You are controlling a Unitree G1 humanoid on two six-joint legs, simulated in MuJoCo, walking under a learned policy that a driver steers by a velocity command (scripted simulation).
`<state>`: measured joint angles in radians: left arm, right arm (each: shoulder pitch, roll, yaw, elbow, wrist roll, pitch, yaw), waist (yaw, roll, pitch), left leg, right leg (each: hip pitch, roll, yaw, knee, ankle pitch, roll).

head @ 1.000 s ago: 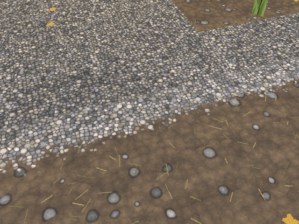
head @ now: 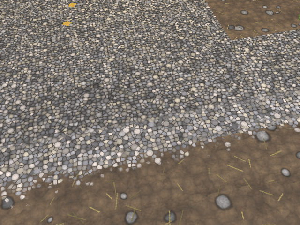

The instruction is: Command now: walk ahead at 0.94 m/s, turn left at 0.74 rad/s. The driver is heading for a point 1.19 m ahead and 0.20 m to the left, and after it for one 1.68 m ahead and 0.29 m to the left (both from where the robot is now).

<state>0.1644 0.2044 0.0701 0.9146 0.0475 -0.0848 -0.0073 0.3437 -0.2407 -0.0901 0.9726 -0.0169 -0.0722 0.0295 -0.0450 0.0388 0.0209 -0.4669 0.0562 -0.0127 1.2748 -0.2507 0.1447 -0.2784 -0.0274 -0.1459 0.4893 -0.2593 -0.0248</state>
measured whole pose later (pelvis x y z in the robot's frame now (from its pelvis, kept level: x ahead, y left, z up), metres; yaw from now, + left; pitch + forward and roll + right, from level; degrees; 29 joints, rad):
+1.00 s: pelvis +0.89 +0.14 +0.00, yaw +10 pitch +1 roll -1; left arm 0.49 0.28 0.07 0.93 0.01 -0.06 -0.02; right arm 0.08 -0.23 0.03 0.67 -0.07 -0.09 0.02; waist 0.05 0.01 0.02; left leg -0.67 0.11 -0.09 1.17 -0.26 -0.01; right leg -0.16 0.21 0.05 0.37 -0.20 -0.16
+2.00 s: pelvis +1.30 +0.22 +0.01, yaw +1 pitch -1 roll +0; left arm 0.22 0.21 0.00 0.92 0.01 -0.01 0.02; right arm 0.31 -0.21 -0.01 0.99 -0.01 0.00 -0.03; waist -0.01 0.00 0.01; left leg -0.15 0.01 0.01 0.42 -0.26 -0.01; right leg -0.25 0.05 0.01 0.43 -0.17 -0.05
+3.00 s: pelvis +1.34 +0.22 +0.01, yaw +2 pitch +1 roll +0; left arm 0.25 0.19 0.04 1.02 0.02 -0.03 -0.02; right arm 0.43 -0.18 -0.06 1.13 -0.01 -0.03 -0.03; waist -0.01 0.03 -0.05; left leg -0.07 0.01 0.00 0.31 -0.25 0.01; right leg -0.37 -0.02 -0.06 0.72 -0.32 -0.04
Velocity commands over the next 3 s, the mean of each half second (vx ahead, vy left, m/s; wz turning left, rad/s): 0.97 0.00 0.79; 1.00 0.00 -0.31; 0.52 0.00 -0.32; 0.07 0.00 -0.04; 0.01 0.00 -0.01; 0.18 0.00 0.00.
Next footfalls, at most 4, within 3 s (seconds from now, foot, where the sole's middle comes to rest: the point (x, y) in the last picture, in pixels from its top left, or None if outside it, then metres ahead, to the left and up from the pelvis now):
0.34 left None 0.43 0.06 -0.77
0.78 right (131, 139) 0.92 0.11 -0.77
1.22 left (93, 87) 1.31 0.34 -0.77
1.60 right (128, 78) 1.38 0.13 -0.77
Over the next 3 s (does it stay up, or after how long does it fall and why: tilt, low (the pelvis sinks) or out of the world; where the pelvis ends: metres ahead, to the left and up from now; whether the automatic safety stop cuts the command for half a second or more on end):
stays up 1.34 0.22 0.01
